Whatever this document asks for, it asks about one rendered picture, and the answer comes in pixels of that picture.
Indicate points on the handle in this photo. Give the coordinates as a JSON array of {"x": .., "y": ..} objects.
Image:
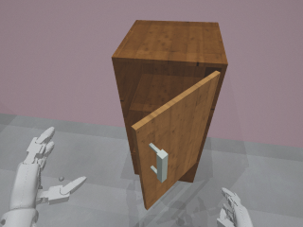
[{"x": 162, "y": 158}]

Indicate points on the left robot hand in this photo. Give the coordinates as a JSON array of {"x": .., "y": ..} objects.
[{"x": 25, "y": 192}]

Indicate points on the cupboard door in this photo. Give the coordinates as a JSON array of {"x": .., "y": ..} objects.
[{"x": 178, "y": 128}]

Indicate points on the right robot hand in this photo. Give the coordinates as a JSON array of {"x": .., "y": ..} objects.
[{"x": 238, "y": 214}]

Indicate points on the robot left forearm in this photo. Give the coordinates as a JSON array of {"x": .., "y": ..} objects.
[{"x": 20, "y": 217}]

